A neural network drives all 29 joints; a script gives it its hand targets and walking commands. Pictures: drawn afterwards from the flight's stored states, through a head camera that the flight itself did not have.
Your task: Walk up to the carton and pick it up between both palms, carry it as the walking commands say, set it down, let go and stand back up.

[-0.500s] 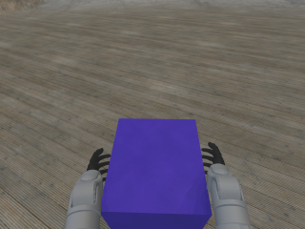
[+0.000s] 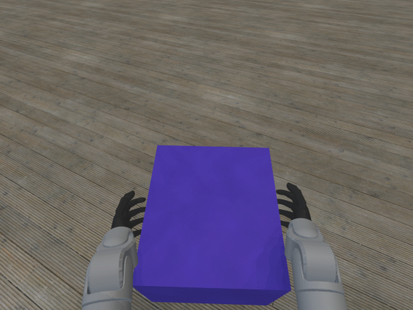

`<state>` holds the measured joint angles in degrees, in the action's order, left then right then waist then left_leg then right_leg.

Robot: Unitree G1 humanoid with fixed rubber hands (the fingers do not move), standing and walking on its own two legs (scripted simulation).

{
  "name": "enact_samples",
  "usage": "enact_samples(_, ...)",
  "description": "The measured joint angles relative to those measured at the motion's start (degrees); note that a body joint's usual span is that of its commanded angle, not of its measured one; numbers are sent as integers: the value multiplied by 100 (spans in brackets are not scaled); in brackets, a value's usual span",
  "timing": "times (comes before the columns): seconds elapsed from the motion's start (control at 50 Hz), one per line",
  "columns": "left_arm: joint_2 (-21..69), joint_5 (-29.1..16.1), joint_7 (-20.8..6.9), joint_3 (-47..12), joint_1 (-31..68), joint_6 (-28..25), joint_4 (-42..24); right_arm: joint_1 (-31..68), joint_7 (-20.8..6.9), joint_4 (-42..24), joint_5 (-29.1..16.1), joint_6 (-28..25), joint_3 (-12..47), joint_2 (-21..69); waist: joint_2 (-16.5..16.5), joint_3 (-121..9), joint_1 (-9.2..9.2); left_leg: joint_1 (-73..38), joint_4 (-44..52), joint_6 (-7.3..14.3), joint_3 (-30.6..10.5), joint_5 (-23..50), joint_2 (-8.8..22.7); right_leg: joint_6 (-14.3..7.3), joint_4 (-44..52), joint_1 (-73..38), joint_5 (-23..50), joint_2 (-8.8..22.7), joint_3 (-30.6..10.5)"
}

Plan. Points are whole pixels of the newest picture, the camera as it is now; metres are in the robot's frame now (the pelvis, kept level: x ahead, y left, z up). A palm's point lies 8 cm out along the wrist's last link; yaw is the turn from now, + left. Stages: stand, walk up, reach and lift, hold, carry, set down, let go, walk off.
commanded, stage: carry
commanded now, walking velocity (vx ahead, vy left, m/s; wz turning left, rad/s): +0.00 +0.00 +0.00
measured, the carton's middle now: (211, 223) +0.32 +0.01 -0.02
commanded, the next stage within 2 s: hold in 1.40 s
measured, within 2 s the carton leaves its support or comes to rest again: neither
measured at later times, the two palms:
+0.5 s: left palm (105, 257) +0.21 +0.18 +0.06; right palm (302, 254) +0.21 -0.15 +0.06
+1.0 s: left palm (131, 257) +0.21 +0.14 +0.05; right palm (326, 259) +0.21 -0.19 +0.06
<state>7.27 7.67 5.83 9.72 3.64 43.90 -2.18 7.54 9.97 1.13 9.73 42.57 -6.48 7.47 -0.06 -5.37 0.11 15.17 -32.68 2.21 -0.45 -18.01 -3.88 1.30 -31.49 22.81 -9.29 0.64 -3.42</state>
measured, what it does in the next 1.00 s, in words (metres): stands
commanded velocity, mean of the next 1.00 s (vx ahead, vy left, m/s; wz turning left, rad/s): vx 0.00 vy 0.00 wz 0.00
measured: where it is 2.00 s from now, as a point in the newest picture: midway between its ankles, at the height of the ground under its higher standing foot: outside the picture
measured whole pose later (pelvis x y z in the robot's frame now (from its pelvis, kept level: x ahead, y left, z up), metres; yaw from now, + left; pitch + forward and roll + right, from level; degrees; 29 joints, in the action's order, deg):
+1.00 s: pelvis -0.02 -0.02 +0.00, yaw -1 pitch +1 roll +1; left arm 8.4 8.2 4.5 4.5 -9.2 43.5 -15.6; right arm -7.2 6.9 -12.8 10.8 42.1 -2.7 8.0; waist -0.6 -6.5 0.6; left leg 17.3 -33.5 0.7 0.0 -17.3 -1.4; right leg -0.2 -29.7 24.1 -6.6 -1.4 -3.0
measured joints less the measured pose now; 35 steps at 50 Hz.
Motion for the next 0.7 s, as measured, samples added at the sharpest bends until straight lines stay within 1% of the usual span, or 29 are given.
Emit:
enact_samples(0.04,-1,-62,54,-104,-192,123,-340,-199,-49,-257,-23,38,88,-13,-90,-21,-19,63,19,61,65,35,-69,54,-53,105,7,58,-74)
enact_samples(0.1,13,-101,94,-239,-515,238,-724,-500,-110,-571,-34,102,199,-20,-104,-90,-19,134,-70,138,106,8,-106,116,-84,152,11,88,-113)
enact_samples(0.14,32,-9,12,-299,-701,219,-818,-683,-204,-652,39,75,250,-16,-91,-145,-32,133,-151,179,132,-41,-115,135,-116,134,-7,93,-134)
enact_samples(0.18,56,126,-87,-328,-881,125,-786,-863,-333,-589,185,-38,285,-6,-90,-239,-41,94,-175,210,156,-72,-133,136,-144,101,-37,106,-157)
enact_samples(0.24,108,116,-48,-403,-1198,143,-1040,-1185,-353,-776,186,-82,360,25,-85,-294,-48,-11,-119,240,183,-68,-165,111,-136,22,-63,135,-183)
enact_samples(0.32,131,97,-106,-445,-1400,78,-1274,-1417,-354,-1078,169,-100,440,43,-69,-317,-52,-69,-6,259,199,1,-190,97,-57,-20,-12,179,-171)
enact_samples(0.42,132,109,-145,-536,-1510,-1,-1450,-1615,-366,-1355,184,-152,472,53,-74,-352,-50,-61,16,234,180,22,-170,134,-14,-24,23,170,-146)
enact_samples(0.52,134,114,-182,-574,-1577,-68,-1430,-1758,-347,-1457,186,-164,482,62,-48,-423,-20,-72,24,176,173,12,-127,143,-29,-18,15,131,-133)
enact_samples(0.7,135,60,-161,-537,-1540,-94,-1255,-1710,-305,-1363,166,-82,455,61,3,-322,30,-5,-36,19,112,0,21,2,-55,38,31,-5,-48)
